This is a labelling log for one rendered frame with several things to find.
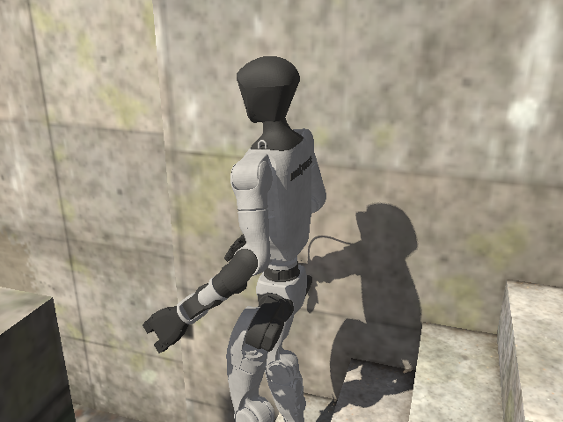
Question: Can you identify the robot left hand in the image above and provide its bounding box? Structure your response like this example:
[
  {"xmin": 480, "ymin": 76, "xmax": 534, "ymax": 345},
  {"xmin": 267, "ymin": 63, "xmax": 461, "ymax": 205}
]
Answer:
[{"xmin": 143, "ymin": 306, "xmax": 189, "ymax": 353}]

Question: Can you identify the robot right upper arm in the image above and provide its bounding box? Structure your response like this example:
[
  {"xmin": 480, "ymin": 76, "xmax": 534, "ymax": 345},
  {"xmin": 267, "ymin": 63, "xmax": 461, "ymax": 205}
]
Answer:
[{"xmin": 293, "ymin": 128, "xmax": 326, "ymax": 213}]

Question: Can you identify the right robot thigh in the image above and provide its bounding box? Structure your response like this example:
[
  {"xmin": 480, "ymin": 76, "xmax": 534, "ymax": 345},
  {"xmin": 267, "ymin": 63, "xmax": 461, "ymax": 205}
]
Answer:
[{"xmin": 266, "ymin": 275, "xmax": 312, "ymax": 385}]

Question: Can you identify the humanoid robot torso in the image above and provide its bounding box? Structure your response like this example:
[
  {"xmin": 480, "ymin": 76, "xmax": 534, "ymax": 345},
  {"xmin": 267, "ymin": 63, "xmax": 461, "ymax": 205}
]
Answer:
[{"xmin": 243, "ymin": 137, "xmax": 312, "ymax": 322}]

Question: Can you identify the robot right hand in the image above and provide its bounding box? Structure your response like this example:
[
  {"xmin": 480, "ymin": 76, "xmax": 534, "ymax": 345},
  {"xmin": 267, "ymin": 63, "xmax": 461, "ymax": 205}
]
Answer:
[{"xmin": 224, "ymin": 234, "xmax": 246, "ymax": 262}]

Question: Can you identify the left robot forearm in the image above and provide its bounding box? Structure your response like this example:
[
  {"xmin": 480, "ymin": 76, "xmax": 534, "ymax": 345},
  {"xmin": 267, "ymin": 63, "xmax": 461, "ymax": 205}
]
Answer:
[{"xmin": 177, "ymin": 249, "xmax": 258, "ymax": 324}]

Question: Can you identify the robot left upper arm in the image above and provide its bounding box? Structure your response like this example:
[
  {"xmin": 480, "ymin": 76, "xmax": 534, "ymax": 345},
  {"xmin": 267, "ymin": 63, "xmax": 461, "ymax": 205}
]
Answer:
[{"xmin": 230, "ymin": 153, "xmax": 273, "ymax": 276}]

